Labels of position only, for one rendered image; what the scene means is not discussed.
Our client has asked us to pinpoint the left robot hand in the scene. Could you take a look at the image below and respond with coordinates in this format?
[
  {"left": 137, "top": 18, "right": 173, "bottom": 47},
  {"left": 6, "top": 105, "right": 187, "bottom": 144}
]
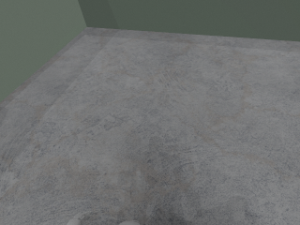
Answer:
[{"left": 67, "top": 211, "right": 91, "bottom": 225}]

